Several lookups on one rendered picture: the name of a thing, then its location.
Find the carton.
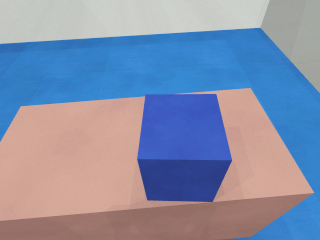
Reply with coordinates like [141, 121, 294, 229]
[137, 94, 232, 202]

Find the pedestal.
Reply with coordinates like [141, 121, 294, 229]
[0, 88, 314, 240]

